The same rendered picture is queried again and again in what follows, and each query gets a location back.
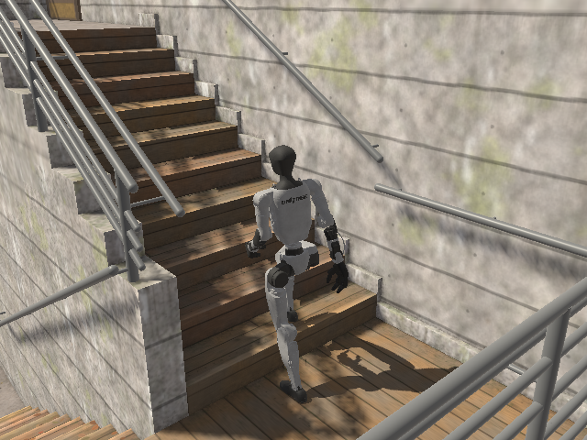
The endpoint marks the robot left foot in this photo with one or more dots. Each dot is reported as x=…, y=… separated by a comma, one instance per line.
x=299, y=395

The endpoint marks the right robot shin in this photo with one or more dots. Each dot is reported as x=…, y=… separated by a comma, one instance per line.
x=289, y=287

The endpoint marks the robot right upper arm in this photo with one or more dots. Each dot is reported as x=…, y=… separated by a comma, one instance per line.
x=325, y=219

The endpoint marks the robot left hand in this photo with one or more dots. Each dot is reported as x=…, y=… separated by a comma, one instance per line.
x=251, y=254

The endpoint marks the left robot forearm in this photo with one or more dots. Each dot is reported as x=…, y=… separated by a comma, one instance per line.
x=255, y=244

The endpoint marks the robot right hand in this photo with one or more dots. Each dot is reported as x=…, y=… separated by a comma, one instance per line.
x=342, y=279

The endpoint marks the robot left upper arm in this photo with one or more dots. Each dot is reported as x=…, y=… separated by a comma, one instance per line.
x=261, y=201

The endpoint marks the right robot forearm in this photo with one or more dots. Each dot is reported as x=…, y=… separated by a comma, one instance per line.
x=333, y=243

